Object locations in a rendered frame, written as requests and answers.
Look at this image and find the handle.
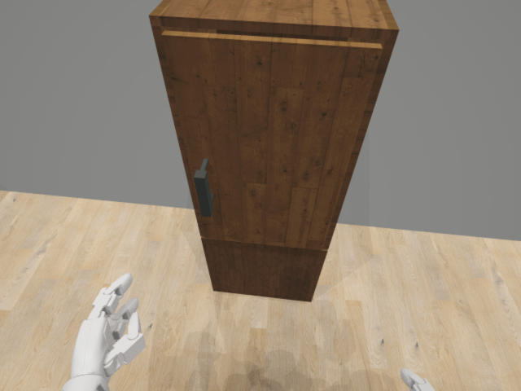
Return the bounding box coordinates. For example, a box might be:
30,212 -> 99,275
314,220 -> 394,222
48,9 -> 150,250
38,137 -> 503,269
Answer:
194,159 -> 214,217

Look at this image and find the robot right hand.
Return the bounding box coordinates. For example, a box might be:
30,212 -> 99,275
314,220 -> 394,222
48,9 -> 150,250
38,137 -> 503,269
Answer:
401,368 -> 435,391

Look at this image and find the cupboard door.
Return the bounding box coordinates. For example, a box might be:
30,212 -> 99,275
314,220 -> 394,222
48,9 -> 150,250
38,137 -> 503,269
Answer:
161,30 -> 383,250

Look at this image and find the left robot forearm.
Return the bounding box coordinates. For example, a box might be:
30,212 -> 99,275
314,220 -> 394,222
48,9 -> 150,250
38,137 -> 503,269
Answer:
61,374 -> 110,391

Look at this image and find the robot left hand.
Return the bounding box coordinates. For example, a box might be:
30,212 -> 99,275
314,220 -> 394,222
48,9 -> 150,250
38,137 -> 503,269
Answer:
71,273 -> 146,384

